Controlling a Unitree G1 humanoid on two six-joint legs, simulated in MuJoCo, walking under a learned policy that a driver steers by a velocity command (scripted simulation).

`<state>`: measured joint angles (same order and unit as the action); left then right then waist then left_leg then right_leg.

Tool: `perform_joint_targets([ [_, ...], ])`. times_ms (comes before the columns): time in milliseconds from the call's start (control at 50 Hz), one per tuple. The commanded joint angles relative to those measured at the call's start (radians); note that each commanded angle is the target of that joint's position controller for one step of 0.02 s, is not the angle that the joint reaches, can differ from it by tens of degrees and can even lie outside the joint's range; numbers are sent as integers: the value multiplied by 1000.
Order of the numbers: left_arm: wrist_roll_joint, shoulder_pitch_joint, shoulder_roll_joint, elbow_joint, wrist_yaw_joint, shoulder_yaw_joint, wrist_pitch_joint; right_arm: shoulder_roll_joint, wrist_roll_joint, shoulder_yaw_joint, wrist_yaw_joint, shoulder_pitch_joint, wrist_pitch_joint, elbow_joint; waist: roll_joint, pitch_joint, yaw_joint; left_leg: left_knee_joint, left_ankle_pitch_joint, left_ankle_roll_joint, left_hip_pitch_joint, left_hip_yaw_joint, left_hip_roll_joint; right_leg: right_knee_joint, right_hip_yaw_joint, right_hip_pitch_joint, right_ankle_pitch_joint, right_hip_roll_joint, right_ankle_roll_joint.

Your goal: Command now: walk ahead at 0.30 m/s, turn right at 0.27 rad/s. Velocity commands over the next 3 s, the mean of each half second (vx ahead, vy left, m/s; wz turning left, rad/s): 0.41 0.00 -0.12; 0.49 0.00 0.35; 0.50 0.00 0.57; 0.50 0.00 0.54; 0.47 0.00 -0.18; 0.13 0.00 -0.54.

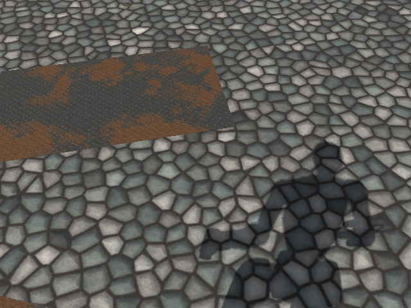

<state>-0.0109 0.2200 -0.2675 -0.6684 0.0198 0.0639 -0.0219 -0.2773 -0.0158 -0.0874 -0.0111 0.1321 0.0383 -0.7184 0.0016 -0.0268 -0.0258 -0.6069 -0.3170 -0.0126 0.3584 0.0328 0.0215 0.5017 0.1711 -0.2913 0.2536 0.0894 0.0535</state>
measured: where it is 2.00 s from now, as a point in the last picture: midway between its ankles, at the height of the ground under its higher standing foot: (168, 189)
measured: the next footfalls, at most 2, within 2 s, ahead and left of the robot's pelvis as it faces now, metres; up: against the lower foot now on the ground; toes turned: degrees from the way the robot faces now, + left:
left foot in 0.04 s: +0.05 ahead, +0.12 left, +0.00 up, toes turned -3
right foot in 0.48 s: +0.35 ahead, -0.14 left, +0.00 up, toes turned -2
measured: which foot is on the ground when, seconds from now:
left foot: up 0.00-0.02, down 0.04-0.50, up 0.52-1.00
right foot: down 0.00-0.04, up 0.06-0.46, down 0.48-1.00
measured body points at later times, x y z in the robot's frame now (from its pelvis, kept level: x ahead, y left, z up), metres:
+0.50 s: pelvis +0.20 -0.02 -0.02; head +0.24 -0.02 +0.43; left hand +0.46 +0.19 -0.08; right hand +0.15 -0.30 -0.14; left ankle +0.01 +0.12 -0.73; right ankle +0.31 -0.13 -0.74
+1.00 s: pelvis +0.47 +0.00 -0.02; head +0.51 +0.02 +0.43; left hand +0.43 +0.28 -0.15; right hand +0.73 -0.19 -0.10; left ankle +0.60 +0.12 -0.73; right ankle +0.31 -0.14 -0.74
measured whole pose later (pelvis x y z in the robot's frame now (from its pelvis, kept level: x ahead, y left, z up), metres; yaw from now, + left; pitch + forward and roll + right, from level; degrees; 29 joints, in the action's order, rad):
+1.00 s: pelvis +0.47 +0.00 -0.02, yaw +12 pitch +2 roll -2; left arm -0.02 0.33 -0.28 -0.87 0.01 0.07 0.06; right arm -0.26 -0.02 -0.04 -0.06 0.08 0.03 -0.65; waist -0.02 0.04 -0.07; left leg -0.61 -0.09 0.09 0.58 -0.05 -0.04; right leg 0.30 -0.25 0.12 0.43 -0.01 -0.03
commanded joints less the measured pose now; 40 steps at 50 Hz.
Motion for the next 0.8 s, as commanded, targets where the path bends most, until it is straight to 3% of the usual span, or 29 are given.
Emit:
perform_joint_targets([
  [20, 0, -10, -132, 49, -2, 30, 18, -64, 2, -17, -8, 7, 49, 59, 125, -7, 39, 187, 65, 50, -165, -26, -4, -155, 286, -40, 304, -190, 131],
  [40, 1, -32, -88, 59, -2, 17, 26, -87, 11, -23, -1, 88, 55, 42, 77, -29, 71, 204, 46, 81, -296, 57, -89, -45, 238, -131, 294, -150, 90],
  [60, -1, -23, -21, 76, -4, -1, 39, -165, 29, -37, 4, 177, 58, 24, -117, -50, 70, 280, -70, 160, -425, 295, -250, 217, 53, -297, 275, -16, 23],
  [80, -18, -87, -89, 120, 2, 17, 57, -227, 36, -61, -6, 243, 60, -3, -256, 30, 95, 396, -246, 291, -423, 617, -410, 382, -24, -519, 350, 8, -2],
  [100, -21, -104, -158, 107, 3, 39, 69, -175, 20, -47, -4, 227, 66, 1, -166, 102, 94, 408, -318, 312, -404, 623, -422, 499, 15, -598, 300, -49, -9],
  [120, -15, -84, -154, 86, -3, 42, 73, -139, 10, -34, 2, 201, 66, 8, -141, 112, 73, 405, -298, 279, -406, 542, -372, 537, 8, -615, 215, -72, -13],
  [140, -5, -70, -139, 71, -10, 40, 75, -125, 7, -26, 6, 182, 64, 15, -136, 95, 61, 412, -243, 248, -416, 467, -329, 546, -27, -616, 142, -98, -21],
  [180, 1, -97, -102, 68, -22, 33, 85, -109, 10, -16, 13, 179, 57, 10, -129, 92, 63, 436, -41, 213, -383, 332, -272, 504, -72, -572, 16, -135, -40],
  [240, 4, -159, -48, 73, -30, 14, 93, -111, 6, -14, 15, 205, 53, -11, -123, 80, 84, 447, 195, 202, -334, 187, -214, 376, -143, -488, -108, -137, -67],
  [300, -1, -238, -17, 88, -40, -1, 102, -135, -3, -16, 17, 247, 43, -36, -125, 87, 114, 439, 295, 192, -296, 113, -196, 188, -175, -389, -203, -123, -74],
  [360, -12, -290, -30, 101, -58, -1, 109, -161, -10, -18, 16, 289, 38, -60, -124, 102, 129, 431, 311, 197, -293, 112, -228, 85, -194, -315, -228, -106, -62],
  [420, -16, -292, -60, 111, -70, 8, 116, -176, -17, -20, 19, 295, 29, -77, -130, 103, 97, 387, 434, 181, -353, 123, -272, 25, -192, -262, -176, -97, -16],
  [440, -14, -246, -81, 102, -70, 18, 117, -187, -19, -23, 21, 286, 25, -79, -137, 72, 61, 329, 592, 169, -368, 105, -270, 7, -207, -182, -157, -77, 7],
  [460, -10, -144, -109, 72, -64, 34, 115, -188, -21, -21, 24, 274, 22, -79, -129, 4, -3, 209, 769, 148, -357, 62, -243, -27, -229, -24, -172, -52, 37],
  [480, -8, 13, -154, 26, -55, 56, 112, -173, -13, -14, 27, 270, 22, -73, -113, -98, -77, 22, 811, 119, -266, 22, -199, -15, -212, 219, -190, -67, 72],
  [500, 13, 193, -231, 0, -41, 75, 108, -105, 8, 11, 26, 280, 27, -38, 26, -259, -132, -321, 498, 73, 22, -9, -126, 4, 72, 579, -130, -303, 159],
  [520, 13, 225, -262, -18, -48, 74, 109, -18, -2, 40, 24, 384, 44, -36, 287, -402, -77, -595, -247, 42, 276, 57, 21, -134, 517, 753, 94, -504, 273],
  [540, 7, 192, -163, -15, -44, 48, 107, -137, -30, 9, 18, 298, 54, -40, 193, -288, -110, -690, -230, 49, 380, 128, -29, -187, 479, 669, 186, -469, 231],
  [560, 3, 124, -134, -16, -38, 36, 106, -161, -41, 2, 14, 212, 60, -12, 154, -137, -91, -678, -133, 58, 415, 95, -73, -211, 317, 523, 129, -439, 192],
  [580, 9, 62, -117, -16, -37, 28, 107, -144, -27, 5, 17, 173, 61, -8, 82, -71, -57, -634, -52, 56, 379, 75, -112, -239, 222, 393, 40, -397, 167],
  [600, 18, 20, -93, -18, -40, 22, 112, -133, -14, 1, 17, 167, 55, -10, 79, -21, -26, -593, 2, 51, 346, 74, -138, -274, 147, 296, -36, -363, 157],
  [640, 23, -20, -71, -30, -42, 20, 130, -95, -19, 4, 15, 213, 28, -29, 104, 1, 21, -572, 58, 40, 265, 78, -160, -338, 45, 186, -102, -334, 154],
  [680, 19, -30, -78, -56, -42, 24, 146, -72, -19, 7, 18, 200, 8, -24, 80, 43, 39, -541, 93, 25, 284, 86, -162, -378, -41, 129, -179, -333, 155],
  [740, 24, -16, -100, -87, -33, 31, 150, -67, -10, 8, 17, 132, 4, 2, 54, 76, 33, -418, 238, 8, 351, 104, -152, -393, -146, 139, -279, -325, 148],
  [800, 19, -12, -120, -101, -24, 32, 146, -55, -6, 19, -3, 38, 15, 31, 44, 97, 5, -213, 401, 15, 303, 40, -136, -402, -253, 140, -314, -294, 119],
])
Over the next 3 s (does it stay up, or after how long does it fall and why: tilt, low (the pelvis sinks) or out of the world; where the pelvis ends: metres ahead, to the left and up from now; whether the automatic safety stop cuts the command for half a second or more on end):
stays up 1.28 0.54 -0.01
